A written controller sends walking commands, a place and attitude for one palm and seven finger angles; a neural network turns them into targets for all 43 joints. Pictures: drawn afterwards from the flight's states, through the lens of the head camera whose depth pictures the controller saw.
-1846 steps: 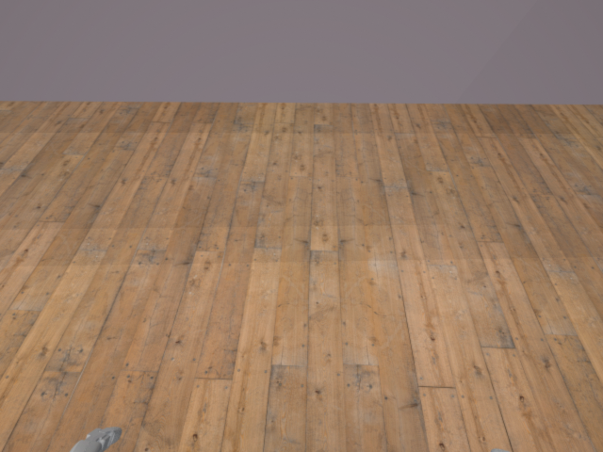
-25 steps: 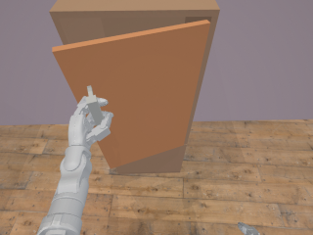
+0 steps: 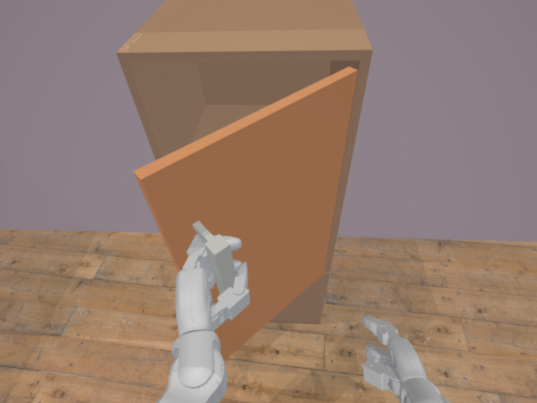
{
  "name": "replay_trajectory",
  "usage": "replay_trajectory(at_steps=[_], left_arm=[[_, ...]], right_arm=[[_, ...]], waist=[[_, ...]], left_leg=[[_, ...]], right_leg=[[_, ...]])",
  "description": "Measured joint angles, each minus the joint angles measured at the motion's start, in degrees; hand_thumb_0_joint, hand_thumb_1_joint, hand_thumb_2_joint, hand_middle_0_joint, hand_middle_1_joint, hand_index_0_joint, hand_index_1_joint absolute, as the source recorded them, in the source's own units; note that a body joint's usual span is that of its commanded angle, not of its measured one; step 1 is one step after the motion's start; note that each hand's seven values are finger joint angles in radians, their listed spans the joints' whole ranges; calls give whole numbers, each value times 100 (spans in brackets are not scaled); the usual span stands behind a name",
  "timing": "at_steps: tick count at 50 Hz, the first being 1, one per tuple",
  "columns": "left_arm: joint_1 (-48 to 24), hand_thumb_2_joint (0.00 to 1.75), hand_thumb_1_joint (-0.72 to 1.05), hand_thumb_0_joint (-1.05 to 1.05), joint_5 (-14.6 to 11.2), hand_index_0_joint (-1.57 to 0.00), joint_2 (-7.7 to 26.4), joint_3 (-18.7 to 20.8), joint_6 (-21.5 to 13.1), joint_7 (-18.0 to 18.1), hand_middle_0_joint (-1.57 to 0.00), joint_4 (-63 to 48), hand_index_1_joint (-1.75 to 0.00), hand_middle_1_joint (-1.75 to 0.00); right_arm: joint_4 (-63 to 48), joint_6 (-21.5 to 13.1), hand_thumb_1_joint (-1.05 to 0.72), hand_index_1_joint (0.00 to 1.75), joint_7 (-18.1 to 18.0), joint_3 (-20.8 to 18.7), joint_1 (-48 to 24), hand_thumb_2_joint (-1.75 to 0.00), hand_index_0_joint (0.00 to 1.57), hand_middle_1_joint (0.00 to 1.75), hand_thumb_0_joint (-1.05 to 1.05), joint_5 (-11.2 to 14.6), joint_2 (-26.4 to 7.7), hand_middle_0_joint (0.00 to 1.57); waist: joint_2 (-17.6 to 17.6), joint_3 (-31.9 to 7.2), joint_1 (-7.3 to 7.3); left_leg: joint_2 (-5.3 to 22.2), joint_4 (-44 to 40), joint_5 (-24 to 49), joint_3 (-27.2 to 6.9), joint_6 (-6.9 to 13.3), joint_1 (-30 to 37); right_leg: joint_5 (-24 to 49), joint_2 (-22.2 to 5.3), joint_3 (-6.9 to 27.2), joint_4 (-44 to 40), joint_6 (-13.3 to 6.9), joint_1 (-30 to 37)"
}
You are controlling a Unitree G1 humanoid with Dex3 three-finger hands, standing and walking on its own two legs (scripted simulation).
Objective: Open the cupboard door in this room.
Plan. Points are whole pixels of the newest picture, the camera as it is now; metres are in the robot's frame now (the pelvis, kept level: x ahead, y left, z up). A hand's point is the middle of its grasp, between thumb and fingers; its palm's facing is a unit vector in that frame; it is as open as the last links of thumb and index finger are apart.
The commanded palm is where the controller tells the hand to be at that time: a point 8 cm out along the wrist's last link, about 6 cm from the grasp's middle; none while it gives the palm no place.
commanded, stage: open thumb and fingers to let go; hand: left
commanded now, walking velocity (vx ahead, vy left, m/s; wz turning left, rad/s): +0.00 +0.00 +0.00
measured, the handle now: (215, 262) +0.30 +0.09 +0.08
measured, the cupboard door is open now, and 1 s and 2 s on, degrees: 44 38 46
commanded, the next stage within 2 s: slide the hand sideways off the handle in 0.90 s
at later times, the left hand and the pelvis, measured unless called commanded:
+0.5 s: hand (229, 284) +0.26 +0.07 +0.09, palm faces +0.37 -0.93 -0.01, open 10.7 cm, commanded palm +0.21 +0.10 +0.08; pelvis -0.03 -0.01 +0.00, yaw +1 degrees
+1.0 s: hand (225, 278) +0.27 +0.07 +0.09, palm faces +0.29 -0.96 -0.02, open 15.3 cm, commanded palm +0.22 +0.09 +0.08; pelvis -0.04 +0.02 +0.00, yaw +0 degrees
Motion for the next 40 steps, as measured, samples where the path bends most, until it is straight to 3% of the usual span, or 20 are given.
replay_trajectory(at_steps=[8, 14, 20, 30, 40], left_arm=[[-499, 76, 64, 3, 86, -39, -258, 345, -123, 363, -35, 432, -134, -130], [-591, 74, 56, 3, 121, -37, -368, 615, -353, 325, -34, 616, -132, -127], [-605, 64, 30, 2, 169, -35, -371, 612, -613, 304, -33, 769, -127, -125], [-964, 40, -27, 0, 198, -31, -430, 635, -799, 416, -31, 1177, -121, -120], [-1416, 31, -47, -1, 275, -25, -442, 374, -661, 561, -25, 1577, -90, -90]], right_arm=[[277, -35, -91, 30, -247, -108, 57, -90, 20, 30, 1, -88, -247, 20], [321, -136, -91, 29, -364, -169, 243, -90, 20, 30, 2, -102, -269, 20], [321, -238, -91, 29, -436, -204, 353, -90, 20, 30, 2, -104, -307, 20], [415, -367, -91, 29, -455, -174, 354, -90, 20, 30, 2, -83, -255, 20], [383, -362, -91, 30, -359, -82, 240, -90, 20, 30, 2, -61, -146, 20]], waist=[[-12, 116, 95], [-94, 107, 98], [-58, 168, 50], [-73, 196, 107], [-161, 183, 143]], left_leg=[[3, 109, 36, -159, -86, -133], [-14, -32, 186, -178, -79, -198], [-23, -56, 245, -173, -59, -211], [-105, -28, 311, -110, -9, -214], [-224, 100, 277, -10, 133, -267]], right_leg=[[-56, -20, -152, 146, -98, -92], [46, -28, -163, 63, -140, -176], [140, -27, -149, -6, -139, -173], [276, -100, -74, -70, -36, -144], [317, -208, 39, -10, 104, -186]])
